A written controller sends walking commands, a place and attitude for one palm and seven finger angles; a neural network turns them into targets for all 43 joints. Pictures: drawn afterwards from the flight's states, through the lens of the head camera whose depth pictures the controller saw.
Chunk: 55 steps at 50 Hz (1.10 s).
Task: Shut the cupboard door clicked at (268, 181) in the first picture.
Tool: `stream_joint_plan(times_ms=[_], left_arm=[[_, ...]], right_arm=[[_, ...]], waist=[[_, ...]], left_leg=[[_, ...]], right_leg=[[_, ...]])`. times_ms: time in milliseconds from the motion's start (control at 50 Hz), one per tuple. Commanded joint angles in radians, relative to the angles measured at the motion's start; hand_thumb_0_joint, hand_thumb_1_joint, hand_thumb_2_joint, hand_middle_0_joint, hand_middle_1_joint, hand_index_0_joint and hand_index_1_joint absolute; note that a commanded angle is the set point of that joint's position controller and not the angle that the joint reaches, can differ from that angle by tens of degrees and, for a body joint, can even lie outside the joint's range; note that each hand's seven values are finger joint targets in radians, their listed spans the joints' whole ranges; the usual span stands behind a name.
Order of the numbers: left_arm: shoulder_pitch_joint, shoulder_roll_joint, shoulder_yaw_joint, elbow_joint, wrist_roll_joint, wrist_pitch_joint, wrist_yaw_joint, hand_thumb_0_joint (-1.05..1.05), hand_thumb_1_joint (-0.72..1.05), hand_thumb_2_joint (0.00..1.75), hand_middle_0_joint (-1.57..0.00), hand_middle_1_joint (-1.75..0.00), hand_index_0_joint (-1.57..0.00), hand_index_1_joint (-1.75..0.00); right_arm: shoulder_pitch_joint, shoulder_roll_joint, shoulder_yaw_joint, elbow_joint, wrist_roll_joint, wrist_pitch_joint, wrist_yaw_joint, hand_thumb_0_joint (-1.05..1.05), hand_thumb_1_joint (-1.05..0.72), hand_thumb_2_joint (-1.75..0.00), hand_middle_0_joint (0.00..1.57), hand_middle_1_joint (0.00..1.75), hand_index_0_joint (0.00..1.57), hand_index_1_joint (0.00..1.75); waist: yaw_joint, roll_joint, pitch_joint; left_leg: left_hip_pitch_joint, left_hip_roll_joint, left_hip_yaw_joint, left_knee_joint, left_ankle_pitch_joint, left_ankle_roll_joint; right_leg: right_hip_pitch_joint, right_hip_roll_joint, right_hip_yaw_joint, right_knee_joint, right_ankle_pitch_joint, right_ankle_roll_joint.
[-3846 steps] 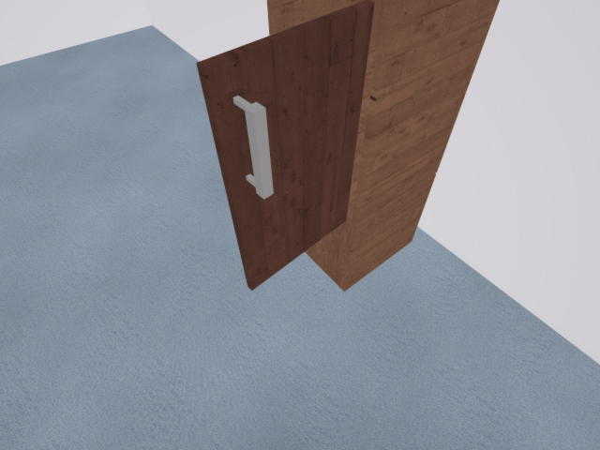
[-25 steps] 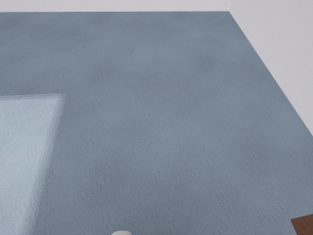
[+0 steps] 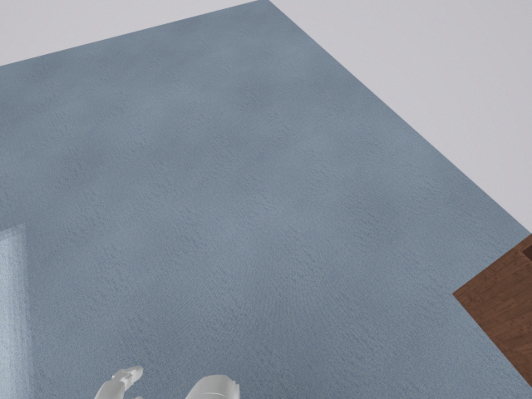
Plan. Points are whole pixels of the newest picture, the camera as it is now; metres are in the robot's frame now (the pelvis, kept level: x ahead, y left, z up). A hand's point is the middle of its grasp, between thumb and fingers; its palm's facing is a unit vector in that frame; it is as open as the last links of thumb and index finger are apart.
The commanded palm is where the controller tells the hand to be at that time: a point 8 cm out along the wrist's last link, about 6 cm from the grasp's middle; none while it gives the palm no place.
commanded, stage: turn to face it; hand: left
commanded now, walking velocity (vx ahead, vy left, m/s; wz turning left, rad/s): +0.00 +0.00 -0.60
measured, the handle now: out of the picture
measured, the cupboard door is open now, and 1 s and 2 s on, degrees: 0 0 0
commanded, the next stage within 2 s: take the last steps up to it in 1.72 s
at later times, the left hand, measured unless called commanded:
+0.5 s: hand (156, 367) +0.18 +0.21 -0.15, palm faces -0.26 -0.94 -0.21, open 7.4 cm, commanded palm none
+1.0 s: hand (195, 347) +0.22 +0.15 -0.17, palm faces -0.51 -0.84 -0.22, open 7.4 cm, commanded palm none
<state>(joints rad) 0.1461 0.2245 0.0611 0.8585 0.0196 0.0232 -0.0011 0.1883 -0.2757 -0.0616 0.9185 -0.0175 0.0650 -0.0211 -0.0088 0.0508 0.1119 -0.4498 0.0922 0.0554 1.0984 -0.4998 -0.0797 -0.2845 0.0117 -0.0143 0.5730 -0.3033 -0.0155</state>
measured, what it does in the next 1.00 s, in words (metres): steps on the spot, turning right: left foot, then right foot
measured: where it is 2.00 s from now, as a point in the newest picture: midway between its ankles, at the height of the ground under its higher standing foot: outside the picture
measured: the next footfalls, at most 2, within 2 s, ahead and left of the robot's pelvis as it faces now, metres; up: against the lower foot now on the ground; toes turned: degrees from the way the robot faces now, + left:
left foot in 0.24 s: +0.10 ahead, +0.14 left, +0.00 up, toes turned -5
right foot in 0.62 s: -0.01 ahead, -0.11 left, +0.00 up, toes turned -25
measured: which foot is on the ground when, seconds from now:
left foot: up 0.00-0.22, down 0.24-0.62, up 0.64-0.94, down 0.96-1.00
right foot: down 0.00-0.22, up 0.24-0.60, down 0.62-0.96, up 0.98-1.00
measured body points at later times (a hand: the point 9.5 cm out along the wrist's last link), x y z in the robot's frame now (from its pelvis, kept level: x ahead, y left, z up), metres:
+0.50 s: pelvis +0.02 +0.04 +0.01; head +0.07 +0.04 +0.46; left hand +0.19 +0.26 -0.13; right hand +0.00 -0.22 -0.12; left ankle +0.06 +0.15 -0.73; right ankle -0.04 -0.09 -0.67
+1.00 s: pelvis +0.04 +0.02 +0.00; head +0.09 +0.01 +0.44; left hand +0.24 +0.20 -0.15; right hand -0.02 -0.25 -0.13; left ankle +0.12 +0.11 -0.73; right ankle -0.05 -0.08 -0.72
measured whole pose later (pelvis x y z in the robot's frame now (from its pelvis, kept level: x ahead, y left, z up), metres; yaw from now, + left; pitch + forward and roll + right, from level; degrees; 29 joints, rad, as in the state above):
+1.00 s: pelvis +0.04 +0.02 +0.00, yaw -34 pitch +2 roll -1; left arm 0.20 0.24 0.07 0.91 0.01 0.06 -0.01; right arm 0.17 -0.23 -0.03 0.86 -0.02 0.01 -0.02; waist 0.01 -0.03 0.07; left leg -0.34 0.05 0.06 0.60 -0.26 -0.02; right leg -0.34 0.05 0.12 0.71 -0.43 0.01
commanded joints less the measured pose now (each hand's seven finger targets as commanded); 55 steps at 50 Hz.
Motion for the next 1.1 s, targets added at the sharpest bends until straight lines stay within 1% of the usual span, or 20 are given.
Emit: stream_joint_plan(times_ms=[0, 100, 160, 180, 200, 220, 320, 480, 540, 560, 580, 600, 640, 700, 840, 900, 920, 940, 960, 1080], left_arm=[[0.036, 0.2, 0.053, -0.059, 0.004, -0.009, 0.016, 0.0, 0.9, 0.9, -0.2, -0.3, -0.2, -0.3], [0.034, 0.217, 0.062, -0.054, 0.012, -0.001, 0.007, 0.0, 0.9, 0.9, -0.2, -0.3, -0.2, -0.3], [-0.014, 0.201, 0.064, -0.056, 0.005, 0.007, 0.006, 0.0, 0.9, 0.9, -0.2, -0.3, -0.2, -0.3], [-0.008, 0.162, 0.055, -0.066, -0.006, 0.015, 0.002, 0.0, 0.9, 0.9, -0.2, -0.3, -0.2, -0.3], [0.039, 0.094, 0.043, -0.08, -0.016, 0.021, -0.007, 0.0, 0.9, 0.9, -0.2, -0.3, -0.2, -0.3], [0.024, 0.103, 0.041, -0.096, -0.009, 0.014, -0.011, 0.0, 0.9, 0.9, -0.2, -0.3, -0.2, -0.3], [0.006, 0.092, 0.048, -0.054, -0.001, 0.032, -0.037, 0.0, 0.9, 0.9, -0.2, -0.3, -0.2, -0.3], [-0.053, 0.065, 0.032, -0.07, -0.001, 0.029, -0.042, 0.0, 0.9, 0.9, -0.2, -0.3, -0.2, -0.3], [0.024, 0.086, 0.036, -0.052, 0.0, 0.017, -0.037, 0.0, 0.9, 0.9, -0.2, -0.3, -0.2, -0.3], [0.08, 0.129, 0.045, -0.035, 0.004, 0.01, -0.03, 0.0, 0.9, 0.9, -0.2, -0.3, -0.2, -0.3], [0.128, 0.23, 0.063, -0.021, 0.013, -0.002, -0.018, 0.0, 0.9, 0.9, -0.2, -0.3, -0.2, -0.3], [0.17, 0.292, 0.069, -0.007, 0.004, -0.004, -0.007, 0.0, 0.9, 0.9, -0.2, -0.3, -0.2, -0.3], [0.114, 0.262, 0.074, -0.014, 0.004, -0.007, 0.012, 0.0, 0.9, 0.9, -0.2, -0.3, -0.2, -0.3], [0.01, 0.193, 0.053, -0.049, 0.004, -0.005, 0.013, 0.0, 0.9, 0.9, -0.2, -0.3, -0.2, -0.3], [0.04, 0.219, 0.064, -0.033, 0.009, -0.001, 0.008, 0.0, 0.9, 0.9, -0.2, -0.3, -0.2, -0.3], [-0.008, 0.201, 0.062, -0.039, -0.003, 0.007, 0.008, 0.0, 0.9, 0.9, -0.2, -0.3, -0.2, -0.3], [0.011, 0.149, 0.053, -0.051, -0.011, 0.013, 0.005, 0.0, 0.9, 0.9, -0.2, -0.3, -0.2, -0.3], [0.055, 0.093, 0.04, -0.063, -0.017, 0.016, -0.006, 0.0, 0.9, 0.9, -0.2, -0.3, -0.2, -0.3], [0.051, 0.116, 0.037, -0.075, -0.005, 0.01, -0.008, 0.0, 0.9, 0.9, -0.2, -0.3, -0.2, -0.3], [-0.007, 0.087, 0.043, -0.051, -0.004, 0.032, -0.039, 0.0, 0.9, 0.9, -0.2, -0.3, -0.2, -0.3]], right_arm=[[-0.01, -0.046, -0.008, -0.102, 0.004, -0.03, 0.002, 0.0, -0.9, -0.9, 0.2, 0.3, 0.2, 0.3], [-0.015, -0.037, -0.008, -0.118, 0.009, -0.04, 0.002, 0.0, -0.9, -0.9, 0.2, 0.3, 0.2, 0.3], [0.094, -0.042, -0.006, -0.09, 0.014, -0.056, -0.006, 0.0, -0.9, -0.9, 0.2, 0.3, 0.2, 0.3], [0.131, -0.086, -0.01, -0.079, 0.007, -0.069, -0.011, 0.0, -0.9, -0.9, 0.2, 0.3, 0.2, 0.3], [0.152, -0.191, -0.027, -0.084, -0.011, -0.078, -0.015, 0.0, -0.9, -0.9, 0.2, 0.3, 0.2, 0.3], [0.172, -0.224, -0.03, -0.101, -0.015, -0.074, -0.021, 0.0, -0.9, -0.9, 0.2, 0.3, 0.2, 0.3], [0.054, -0.127, -0.004, -0.119, -0.017, -0.078, -0.027, 0.0, -0.9, -0.9, 0.2, 0.3, 0.2, 0.3], [0.118, -0.155, -0.031, -0.068, -0.017, -0.063, -0.013, 0.0, -0.9, -0.9, 0.2, 0.3, 0.2, 0.3], [0.083, -0.166, -0.039, -0.071, -0.008, -0.057, -0.006, 0.0, -0.9, -0.9, 0.2, 0.3, 0.2, 0.3], [0.073, -0.15, -0.04, -0.076, -0.001, -0.055, 0.001, 0.0, -0.9, -0.9, 0.2, 0.3, 0.2, 0.3], [0.059, -0.079, -0.027, -0.107, 0.007, -0.052, 0.006, 0.0, -0.9, -0.9, 0.2, 0.3, 0.2, 0.3], [-0.017, -0.054, -0.012, -0.15, 0.004, -0.042, 0.006, 0.0, -0.9, -0.9, 0.2, 0.3, 0.2, 0.3], [-0.043, -0.065, -0.011, -0.139, 0.004, -0.035, -0.008, 0.0, -0.9, -0.9, 0.2, 0.3, 0.2, 0.3], [0.001, -0.064, -0.013, -0.096, 0.002, -0.038, 0.003, 0.0, -0.9, -0.9, 0.2, 0.3, 0.2, 0.3], [-0.007, -0.043, -0.01, -0.116, 0.011, -0.046, 0.0, 0.0, -0.9, -0.9, 0.2, 0.3, 0.2, 0.3], [0.099, -0.056, -0.007, -0.085, 0.013, -0.062, -0.01, 0.0, -0.9, -0.9, 0.2, 0.3, 0.2, 0.3], [0.119, -0.116, -0.015, -0.079, 0.004, -0.073, -0.015, 0.0, -0.9, -0.9, 0.2, 0.3, 0.2, 0.3], [0.137, -0.212, -0.031, -0.089, -0.011, -0.075, -0.017, 0.0, -0.9, -0.9, 0.2, 0.3, 0.2, 0.3], [0.146, -0.222, -0.028, -0.107, -0.012, -0.07, -0.015, 0.0, -0.9, -0.9, 0.2, 0.3, 0.2, 0.3], [0.057, -0.135, -0.011, -0.113, -0.017, -0.072, -0.026, 0.0, -0.9, -0.9, 0.2, 0.3, 0.2, 0.3]], waist=[[0.01, -0.187, -0.178], [0.013, -0.201, -0.14], [-0.039, -0.188, -0.165], [-0.048, -0.074, -0.18], [-0.038, 0.232, -0.199], [-0.05, 0.236, -0.192], [0.003, 0.13, -0.137], [-0.041, 0.184, -0.151], [0.005, 0.139, -0.177], [0.033, 0.061, -0.197], [0.062, -0.222, -0.2], [0.097, -0.329, -0.152], [0.067, -0.374, -0.126], [0.006, -0.215, -0.145], [0.018, -0.226, -0.156], [-0.039, -0.189, -0.186], [-0.036, -0.031, -0.199], [-0.029, 0.234, -0.214], [-0.039, 0.201, -0.202], [-0.008, 0.133, -0.149]], left_leg=[[-0.08, -0.006, -0.039, -0.025, 0.082, -0.014], [0.011, -0.045, -0.024, -0.265, 0.077, -0.004], [0.216, -0.063, -0.021, -0.56, 0.245, 0.006], [0.33, 0.002, -0.079, -0.709, 0.293, 0.028], [0.418, 0.256, -0.358, -0.792, 0.379, 0.129], [0.352, 0.401, -0.462, -0.813, 0.466, 0.238], [0.295, 0.245, -0.135, -0.764, 0.642, 0.205], [0.339, 0.271, -0.015, -0.706, 0.648, 0.201], [0.277, 0.252, 0.042, -0.595, 0.563, 0.142], [0.195, 0.217, 0.073, -0.498, 0.472, 0.095], [-0.021, 0.095, 0.157, -0.306, 0.152, 0.026], [-0.166, -0.004, 0.083, -0.098, -0.156, 0.003], [-0.252, 0.012, -0.055, 0.056, -0.078, 0.003], [-0.126, 0.014, -0.039, -0.008, 0.077, -0.012], [0.014, -0.053, -0.017, -0.33, 0.083, -0.005], [0.233, -0.061, -0.015, -0.639, 0.288, 0.006], [0.356, 0.06, -0.131, -0.753, 0.349, 0.045], [0.44, 0.304, -0.368, -0.787, 0.49, 0.159], [0.366, 0.403, -0.416, -0.786, 0.494, 0.242], [0.354, 0.25, -0.074, -0.728, 0.746, 0.211]], right_leg=[[0.163, -0.24, 0.24, -0.187, 0.531, -0.167], [0.082, -0.225, 0.316, -0.193, 0.391, -0.172], [-0.009, -0.178, 0.322, -0.101, 0.328, -0.104], [-0.095, -0.101, 0.264, -0.018, 0.214, -0.051], [-0.253, 0.046, 0.126, 0.192, -0.132, 0.016], [-0.259, 0.038, 0.051, 0.415, -0.346, 0.035], [-0.249, -0.042, 0.026, 0.591, -0.161, 0.071], [-0.107, -0.018, -0.077, 0.221, -0.166, 0.053], [0.066, -0.002, -0.1, -0.053, 0.032, 0.029], [0.193, -0.042, -0.041, -0.164, 0.13, 0.005], [0.336, -0.269, 0.242, -0.258, 0.297, -0.074], [0.279, -0.413, 0.413, -0.266, 0.509, -0.178], [0.236, -0.355, 0.439, -0.263, 0.444, -0.216], [0.161, -0.245, 0.25, -0.203, 0.465, -0.169], [0.122, -0.224, 0.34, -0.168, 0.465, -0.171], [0.034, -0.158, 0.329, -0.07, 0.414, -0.091], [-0.087, -0.063, 0.262, 0.02, 0.236, -0.036], [-0.243, 0.059, 0.11, 0.23, -0.181, 0.021], [-0.236, 0.022, 0.066, 0.428, -0.339, 0.03], [-0.232, -0.044, -0.002, 0.494, -0.185, 0.073]])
